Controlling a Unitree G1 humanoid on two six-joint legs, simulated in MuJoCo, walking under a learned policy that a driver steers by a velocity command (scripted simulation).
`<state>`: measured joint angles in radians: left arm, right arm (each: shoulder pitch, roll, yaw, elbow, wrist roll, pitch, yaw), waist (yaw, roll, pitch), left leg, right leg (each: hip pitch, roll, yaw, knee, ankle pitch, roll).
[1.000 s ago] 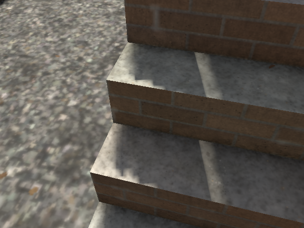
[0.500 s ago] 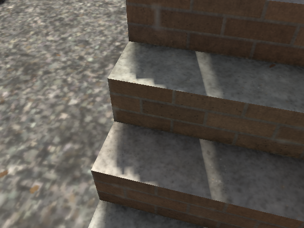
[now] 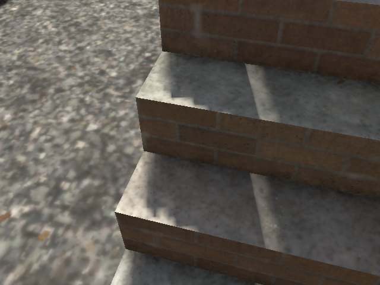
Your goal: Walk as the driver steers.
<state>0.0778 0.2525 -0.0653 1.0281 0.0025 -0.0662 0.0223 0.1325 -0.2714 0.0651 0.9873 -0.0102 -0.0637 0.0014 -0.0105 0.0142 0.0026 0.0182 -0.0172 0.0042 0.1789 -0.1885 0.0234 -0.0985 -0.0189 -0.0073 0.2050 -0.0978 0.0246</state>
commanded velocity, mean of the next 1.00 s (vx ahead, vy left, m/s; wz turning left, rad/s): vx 0.35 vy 0.00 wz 0.00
